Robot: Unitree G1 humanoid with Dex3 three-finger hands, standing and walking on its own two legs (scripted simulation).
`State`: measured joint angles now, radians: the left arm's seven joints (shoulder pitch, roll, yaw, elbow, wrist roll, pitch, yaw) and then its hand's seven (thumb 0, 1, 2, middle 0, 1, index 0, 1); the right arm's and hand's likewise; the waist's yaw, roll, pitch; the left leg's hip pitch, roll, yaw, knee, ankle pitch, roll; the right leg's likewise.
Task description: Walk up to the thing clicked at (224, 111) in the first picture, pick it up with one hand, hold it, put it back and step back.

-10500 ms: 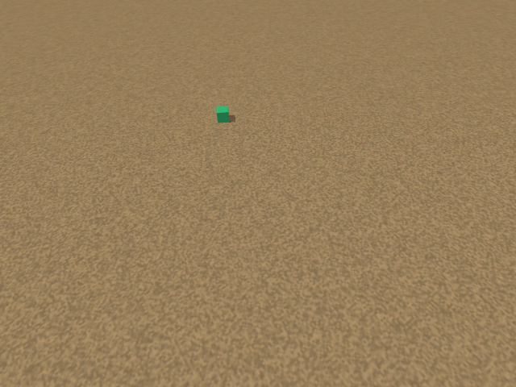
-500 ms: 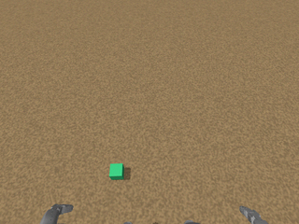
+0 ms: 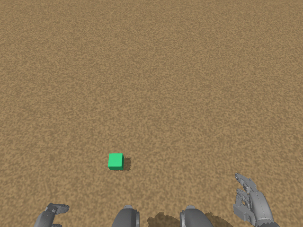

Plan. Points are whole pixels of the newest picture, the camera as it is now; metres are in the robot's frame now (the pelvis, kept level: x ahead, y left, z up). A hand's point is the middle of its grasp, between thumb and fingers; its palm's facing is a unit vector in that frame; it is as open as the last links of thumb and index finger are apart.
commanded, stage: rise first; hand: left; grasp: from above
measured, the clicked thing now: (116, 161) +0.48 +0.23 -0.65
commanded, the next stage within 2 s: none
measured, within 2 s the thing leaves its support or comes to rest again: neither
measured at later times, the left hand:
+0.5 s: hand (79, 204) +0.22 +0.28 -0.28, palm faces -0.42 -0.56 -0.71, open 13.2 cm
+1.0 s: hand (91, 177) +0.34 +0.29 -0.42, palm faces -0.48 -0.14 -0.87, open 13.3 cm
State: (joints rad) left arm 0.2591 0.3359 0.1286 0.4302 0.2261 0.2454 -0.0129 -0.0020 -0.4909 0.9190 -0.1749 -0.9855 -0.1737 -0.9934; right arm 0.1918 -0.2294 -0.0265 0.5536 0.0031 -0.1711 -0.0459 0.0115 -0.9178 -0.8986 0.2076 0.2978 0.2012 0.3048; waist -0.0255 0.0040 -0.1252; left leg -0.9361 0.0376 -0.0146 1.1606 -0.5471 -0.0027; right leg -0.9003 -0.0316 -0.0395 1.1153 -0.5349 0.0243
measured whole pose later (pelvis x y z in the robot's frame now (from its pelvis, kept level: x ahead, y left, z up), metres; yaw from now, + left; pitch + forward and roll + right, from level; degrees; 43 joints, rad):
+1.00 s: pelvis -0.10 +0.00 -0.29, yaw -4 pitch +34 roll -6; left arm -0.74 0.72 0.14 1.13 1.08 -0.30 0.14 0.00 -0.40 0.92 -0.22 -0.88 -0.22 -0.89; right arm 0.17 -0.27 -0.03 0.74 -0.05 -0.07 0.07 0.01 -0.92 -0.90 0.21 0.30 0.20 0.30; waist -0.12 0.01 -0.10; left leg -2.14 0.03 -0.09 2.20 -0.65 0.01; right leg -2.07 -0.03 -0.05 2.13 -0.65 0.03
